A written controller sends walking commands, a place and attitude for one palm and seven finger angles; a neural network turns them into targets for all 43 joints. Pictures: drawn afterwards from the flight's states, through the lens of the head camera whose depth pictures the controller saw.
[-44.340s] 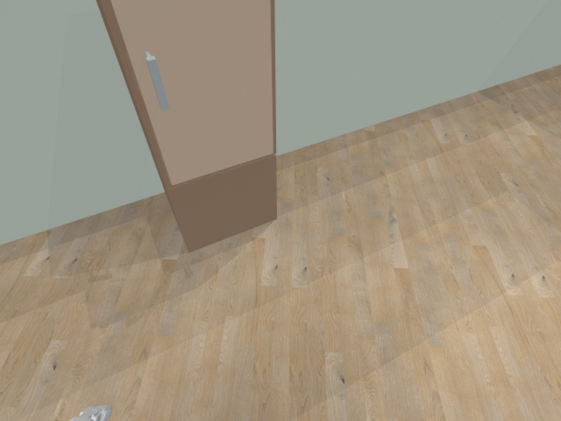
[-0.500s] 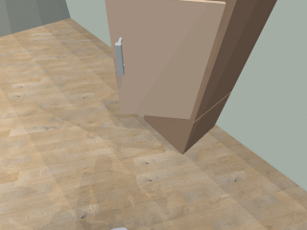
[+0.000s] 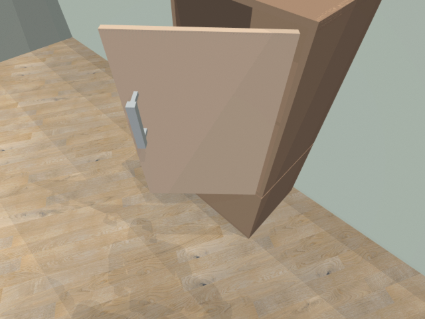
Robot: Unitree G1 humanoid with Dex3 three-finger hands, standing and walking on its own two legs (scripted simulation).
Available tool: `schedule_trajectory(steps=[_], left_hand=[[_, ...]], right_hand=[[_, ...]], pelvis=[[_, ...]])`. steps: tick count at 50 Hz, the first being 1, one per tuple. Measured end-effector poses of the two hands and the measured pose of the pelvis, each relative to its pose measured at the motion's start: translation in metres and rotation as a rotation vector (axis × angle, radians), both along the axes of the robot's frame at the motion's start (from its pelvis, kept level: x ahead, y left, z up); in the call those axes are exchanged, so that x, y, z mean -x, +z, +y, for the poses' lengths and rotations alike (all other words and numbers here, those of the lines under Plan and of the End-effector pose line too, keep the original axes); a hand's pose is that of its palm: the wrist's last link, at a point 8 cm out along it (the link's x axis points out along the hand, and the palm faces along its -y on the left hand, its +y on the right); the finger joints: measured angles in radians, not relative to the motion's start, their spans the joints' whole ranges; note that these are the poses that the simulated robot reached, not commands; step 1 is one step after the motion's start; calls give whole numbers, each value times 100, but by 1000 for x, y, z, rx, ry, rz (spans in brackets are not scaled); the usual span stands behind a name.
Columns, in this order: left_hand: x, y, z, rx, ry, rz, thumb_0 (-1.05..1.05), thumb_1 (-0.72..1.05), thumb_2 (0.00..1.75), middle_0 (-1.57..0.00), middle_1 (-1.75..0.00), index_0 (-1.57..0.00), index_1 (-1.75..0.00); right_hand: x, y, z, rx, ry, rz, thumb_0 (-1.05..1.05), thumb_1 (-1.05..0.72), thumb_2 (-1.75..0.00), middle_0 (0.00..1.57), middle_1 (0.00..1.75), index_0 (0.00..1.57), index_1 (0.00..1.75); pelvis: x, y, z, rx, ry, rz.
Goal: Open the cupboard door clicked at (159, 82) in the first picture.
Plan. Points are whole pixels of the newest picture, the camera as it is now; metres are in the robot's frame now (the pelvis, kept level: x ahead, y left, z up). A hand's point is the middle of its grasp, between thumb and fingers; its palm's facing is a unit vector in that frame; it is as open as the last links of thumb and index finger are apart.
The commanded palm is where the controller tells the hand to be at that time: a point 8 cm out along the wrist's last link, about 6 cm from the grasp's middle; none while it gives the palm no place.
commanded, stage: come to a stop and stand still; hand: left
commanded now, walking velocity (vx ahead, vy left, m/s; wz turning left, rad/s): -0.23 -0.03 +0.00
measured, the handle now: (138, 120) +0.55 +0.20 +0.04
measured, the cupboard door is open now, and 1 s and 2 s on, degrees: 43 43 43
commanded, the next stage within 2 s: look again from close up in 0.92 s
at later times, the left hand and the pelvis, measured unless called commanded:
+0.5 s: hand out of the picture +0.02 +0.21 -0.19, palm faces +0.06 -0.97 -0.23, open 7.4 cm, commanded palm none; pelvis +0.01 +0.02 -0.01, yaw +0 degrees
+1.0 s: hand out of the picture +0.00 +0.23 -0.17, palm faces -0.04 -0.97 -0.23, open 7.4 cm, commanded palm none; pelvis -0.02 +0.04 +0.00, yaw -2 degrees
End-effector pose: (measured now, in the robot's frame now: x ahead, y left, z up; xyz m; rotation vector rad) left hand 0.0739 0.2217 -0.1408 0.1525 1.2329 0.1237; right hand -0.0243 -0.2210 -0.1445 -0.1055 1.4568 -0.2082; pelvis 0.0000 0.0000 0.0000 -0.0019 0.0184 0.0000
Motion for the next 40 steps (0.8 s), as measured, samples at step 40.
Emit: schedule_trajectory(steps=[40], left_hand=[[68,9,66,-84,-12,66,1,91,90,-20,-30,-20,-30]], right_hand=[[-87,7,44,-33,102,-347,0,-92,-90,20,30,20,30]], pelvis=[[14,-4,43,-9,-32,-33]])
